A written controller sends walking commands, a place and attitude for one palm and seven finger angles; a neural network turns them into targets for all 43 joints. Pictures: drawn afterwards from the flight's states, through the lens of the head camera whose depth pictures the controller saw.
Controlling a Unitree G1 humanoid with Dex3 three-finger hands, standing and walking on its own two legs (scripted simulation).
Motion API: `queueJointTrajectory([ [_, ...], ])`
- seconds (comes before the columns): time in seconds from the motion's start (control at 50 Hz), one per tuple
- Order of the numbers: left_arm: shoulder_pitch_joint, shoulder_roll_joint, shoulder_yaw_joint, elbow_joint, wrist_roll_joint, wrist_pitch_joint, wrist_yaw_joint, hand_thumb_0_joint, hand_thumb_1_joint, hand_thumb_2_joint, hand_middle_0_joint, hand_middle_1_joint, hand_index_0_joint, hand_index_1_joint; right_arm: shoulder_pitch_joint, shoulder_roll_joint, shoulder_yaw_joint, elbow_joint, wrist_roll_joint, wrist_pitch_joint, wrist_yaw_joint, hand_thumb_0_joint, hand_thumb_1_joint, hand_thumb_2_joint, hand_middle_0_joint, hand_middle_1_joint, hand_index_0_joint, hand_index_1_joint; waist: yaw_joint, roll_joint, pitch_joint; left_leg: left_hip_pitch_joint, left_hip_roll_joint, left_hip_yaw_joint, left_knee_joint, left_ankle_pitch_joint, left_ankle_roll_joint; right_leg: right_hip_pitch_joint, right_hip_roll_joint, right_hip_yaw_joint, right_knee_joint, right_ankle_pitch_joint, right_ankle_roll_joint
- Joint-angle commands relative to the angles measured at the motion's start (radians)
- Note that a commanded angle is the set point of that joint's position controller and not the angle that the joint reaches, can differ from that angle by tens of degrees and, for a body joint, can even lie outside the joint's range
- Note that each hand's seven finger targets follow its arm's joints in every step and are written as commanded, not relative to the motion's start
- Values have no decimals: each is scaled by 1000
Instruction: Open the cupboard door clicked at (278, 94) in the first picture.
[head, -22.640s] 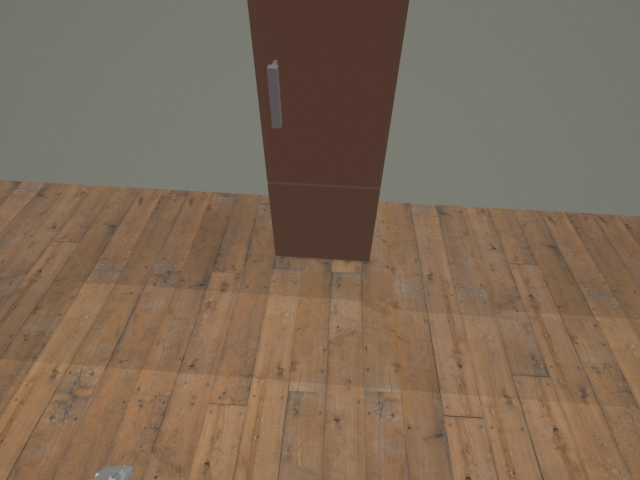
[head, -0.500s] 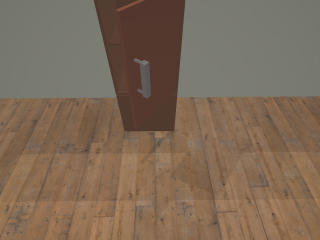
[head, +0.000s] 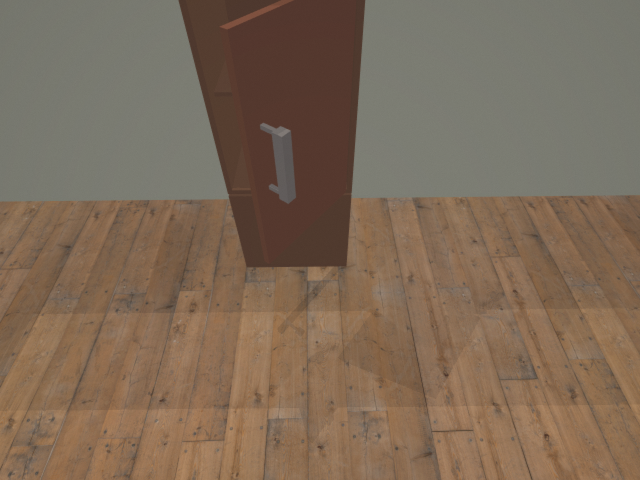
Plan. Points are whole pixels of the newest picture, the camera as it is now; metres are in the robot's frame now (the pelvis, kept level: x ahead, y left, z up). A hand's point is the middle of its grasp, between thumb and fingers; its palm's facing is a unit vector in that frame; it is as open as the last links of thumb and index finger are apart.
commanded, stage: walk to a spot facing it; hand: left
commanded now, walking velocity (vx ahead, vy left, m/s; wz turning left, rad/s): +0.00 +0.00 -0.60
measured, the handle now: (276, 163) +0.70 +0.13 -0.03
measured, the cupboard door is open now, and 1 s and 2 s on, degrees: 52 52 52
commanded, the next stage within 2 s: none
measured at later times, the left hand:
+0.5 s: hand out of the picture +0.06 +0.22 -0.19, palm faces -0.13 -0.97 -0.21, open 7.4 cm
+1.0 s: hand out of the picture +0.14 +0.12 -0.17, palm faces -0.47 -0.84 -0.26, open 7.4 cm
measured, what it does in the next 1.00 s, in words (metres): steps on the spot, turning right: right foot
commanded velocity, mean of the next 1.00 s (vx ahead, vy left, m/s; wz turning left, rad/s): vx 0.02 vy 0.00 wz -0.60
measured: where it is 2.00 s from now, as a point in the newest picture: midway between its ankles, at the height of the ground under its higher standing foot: outside the picture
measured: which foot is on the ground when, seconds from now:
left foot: down 0.00-0.78, up 0.80-1.00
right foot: down 0.00-0.40, up 0.42-0.76, down 0.78-1.00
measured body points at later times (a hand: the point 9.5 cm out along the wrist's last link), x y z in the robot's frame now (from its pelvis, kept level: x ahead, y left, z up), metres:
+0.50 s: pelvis -0.01 +0.03 -0.01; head +0.03 +0.04 +0.44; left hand +0.06 +0.27 -0.17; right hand -0.01 -0.22 -0.15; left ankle +0.01 +0.14 -0.74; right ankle -0.07 -0.07 -0.69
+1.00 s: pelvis -0.02 -0.02 -0.01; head +0.03 -0.06 +0.44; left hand +0.17 +0.16 -0.15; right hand -0.07 -0.29 -0.16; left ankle +0.04 +0.12 -0.68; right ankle -0.07 -0.11 -0.74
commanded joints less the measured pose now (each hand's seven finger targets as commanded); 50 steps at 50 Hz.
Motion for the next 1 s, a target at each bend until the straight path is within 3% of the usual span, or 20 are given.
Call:
queueJointTrajectory([
  [0.0, 81, 112, 19, -16, -4, -9, 7, 0, 900, 900, -200, -300, -200, -300, 76, -73, -18, -16, -4, -7, -5, 0, -900, -900, 200, 300, 200, 300, -1, -16, 35, 8, 85, -62, -29, 178, 33, -52, -158, 144, -73, 322, 26],
  [0.12, 60, 174, 67, -55, 6, 22, 0, 0, 900, 900, -200, -300, -200, -300, 53, -100, -54, -61, -1, 22, -15, 0, -900, -900, 200, 300, 200, 300, 0, -92, 21, -68, 75, 30, 121, 26, 7, -61, -204, 248, -34, 429, -10],
  [0.26, 42, 214, 112, -105, 20, 33, 5, 0, 900, 900, -200, -300, -200, -300, -46, -103, -77, -159, 10, 24, -16, 0, -900, -900, 200, 300, 200, 300, 29, -108, 7, -290, 59, -44, 420, -291, -8, 10, -302, 440, -20, 581, -181],
  [0.3, -2, 225, 116, -128, 18, 35, 0, 0, 900, 900, -200, -300, -200, -300, -17, -94, -76, -165, 13, 18, -16, 0, -900, -900, 200, 300, 200, 300, 2, -78, -23, -216, 55, -41, 296, -230, -14, -26, -272, 423, 27, 594, -154],
  [0.34, -62, 207, 113, -153, 10, 40, -7, 0, 900, 900, -200, -300, -200, -300, 65, -91, -76, -145, 10, 8, -18, 0, -900, -900, 200, 300, 200, 300, -47, -19, -34, -2, 67, -41, 63, -23, -14, -192, -195, 372, 103, 441, -76],
  [0.36, -62, 163, 104, -178, 3, 45, -15, 0, 900, 900, -200, -300, -200, -300, 99, -146, -83, -140, -2, -3, -24, 0, -900, -900, 200, 300, 200, 300, -52, 153, -38, 102, 195, -176, -70, 43, 34, -336, -70, 276, 212, 208, -11],
  [0.38, -69, 133, 96, -205, -2, 47, -27, 0, 900, 900, -200, -300, -200, -300, 117, -227, -95, -149, -14, -6, -30, 0, -900, -900, 200, 300, 200, 300, -48, 362, -21, 112, 415, -388, -148, 194, 136, -455, 31, 127, 451, -272, 55],
  [0.4, -92, 166, 101, -212, 8, 53, -32, 0, 900, 900, -200, -300, -200, -300, 108, -243, -93, -163, -20, -2, -32, 0, -900, -900, 200, 300, 200, 300, -50, 249, -13, 20, 467, -391, -132, 221, 202, -432, 7, 165, 646, -340, 61],
  [0.44, -63, 174, 119, -199, 20, 65, -49, 0, 900, 900, -200, -300, -200, -300, -8, -209, -80, -218, -21, -12, -29, 0, -900, -900, 200, 300, 200, 300, 15, 157, 4, -75, 401, -288, -146, 117, 188, -437, -36, 165, 787, -245, 76],
  [0.48, -72, 160, 118, -208, 19, 70, -63, 0, 900, 900, -200, -300, -200, -300, -59, -208, -77, -240, -23, -14, -26, 0, -900, -900, 200, 300, 200, 300, 34, 104, 42, -89, 344, -163, -133, 136, 160, -457, -60, 137, 810, -173, 97],
  [0.56, -106, 138, 100, -241, 14, 69, -71, 0, 900, 900, -200, -300, -200, -300, -15, -223, -85, -235, -23, -15, -15, 0, -900, -900, 200, 300, 200, 300, 6, 139, -21, 20, 297, -17, -72, 286, 135, -431, -73, 59, 639, -156, 118],
  [0.66, -153, 144, 86, -273, 14, 52, -72, 0, 900, 900, -200, -300, -200, -300, 18, -257, -107, -236, -22, -5, 4, 0, -900, -900, 200, 300, 200, 300, -26, 212, -69, 57, 321, 49, 22, 391, 118, -314, -54, -12, 374, -153, 100],
  [0.72, -41, 199, 99, -248, 15, 39, -67, 0, 900, 900, -200, -300, -200, -300, -34, -263, -114, -263, -11, 2, 11, 0, -900, -900, 200, 300, 200, 300, 45, 128, -120, -39, 279, 117, 221, 294, 34, -70, -61, -1, 80, 109, 69],
  [0.74, 24, 314, 119, -235, 27, 25, -53, 0, 900, 900, -200, -300, -200, -300, -37, -201, -104, -293, 4, 6, 19, 0, -900, -900, 200, 300, 200, 300, 77, -166, -162, -245, 177, 178, 435, 16, -27, 114, -251, 266, -18, 389, 0],
  [0.76, 68, 400, 140, -219, 22, 27, -36, 0, 900, 900, -200, -300, -200, -300, -116, -151, -86, -346, 4, 11, 19, 0, -900, -900, 200, 300, 200, 300, 115, -366, -124, -444, 55, 124, 663, -455, -57, 137, -431, 506, 0, 771, -119],
  [0.78, 80, 383, 134, -214, 13, 27, -24, 0, 900, 900, -200, -300, -200, -300, -114, -172, -84, -338, 6, 24, 11, 0, -900, -900, 200, 300, 200, 300, 111, -299, -130, -465, 77, -12, 777, -429, -45, 122, -433, 474, 14, 711, -170],
  [0.8, 26, 337, 127, -230, 13, 30, -19, 0, 900, 900, -200, -300, -200, -300, -130, -162, -87, -333, 7, 30, 14, 0, -900, -900, 200, 300, 200, 300, 84, -244, -72, -489, 94, -44, 806, -348, -44, 46, -365, 433, -2, 543, -155],
  [0.86, -97, 278, 115, -278, 15, 33, -9, 0, 900, 900, -200, -300, -200, -300, -122, -168, -90, -311, 2, 31, 17, 0, -900, -900, 200, 300, 200, 300, 27, -232, -92, -439, 86, -48, 776, -218, -61, -1, -266, 347, 25, 507, -111],
  [0.92, -76, 288, 114, -280, 17, 27, -12, 0, 900, 900, -200, -300, -200, -300, -134, -147, -86, -314, 5, 31, 18, 0, -900, -900, 200, 300, 200, 300, 28, -127, -101, -370, 52, -35, 650, -212, -67, -35, -258, 377, 30, 517, -121],
  [0.98, -60, 295, 119, -275, 20, 29, -19, 0, 900, 900, -200, -300, -200, -300, -137, -136, -83, -326, 5, 25, 19, 0, -900, -900, 200, 300, 200, 300, 34, -133, -98, -324, 27, -24, 523, -208, -64, -51, -246, 434, -3, 335, -129],
])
